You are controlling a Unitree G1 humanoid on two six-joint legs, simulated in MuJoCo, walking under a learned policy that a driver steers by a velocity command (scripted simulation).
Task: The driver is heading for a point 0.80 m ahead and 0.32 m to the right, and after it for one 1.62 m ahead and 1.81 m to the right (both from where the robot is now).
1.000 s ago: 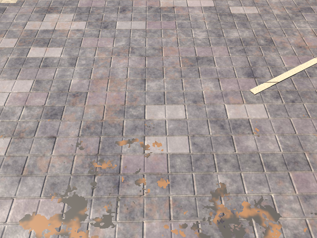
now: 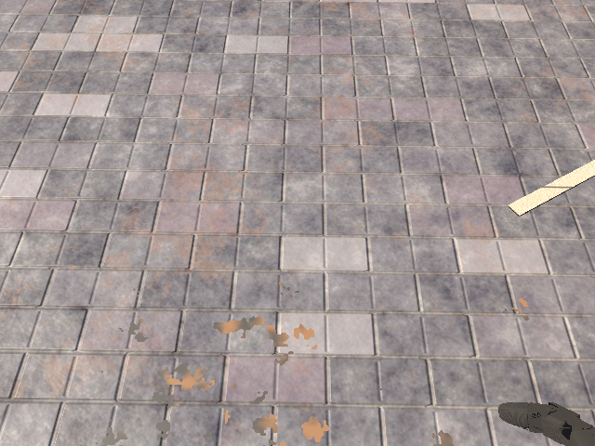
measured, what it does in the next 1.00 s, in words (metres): walks ahead, turning right: right foot, then left foot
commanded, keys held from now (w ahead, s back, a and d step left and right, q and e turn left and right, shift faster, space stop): w+e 1.00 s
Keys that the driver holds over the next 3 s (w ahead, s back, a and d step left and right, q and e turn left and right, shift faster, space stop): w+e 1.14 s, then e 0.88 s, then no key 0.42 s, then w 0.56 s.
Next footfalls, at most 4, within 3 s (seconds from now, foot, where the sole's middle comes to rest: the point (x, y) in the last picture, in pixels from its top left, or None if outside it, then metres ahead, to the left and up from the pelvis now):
0.52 right None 0.45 -0.16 -0.75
1.00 left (360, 305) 0.79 -0.07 -0.75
1.48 right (490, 310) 0.80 -0.40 -0.75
1.90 left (435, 257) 0.95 -0.27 -0.75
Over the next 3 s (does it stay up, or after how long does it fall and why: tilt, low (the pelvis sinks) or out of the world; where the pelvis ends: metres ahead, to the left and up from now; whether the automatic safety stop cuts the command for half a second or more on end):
stays up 0.87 -0.40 0.02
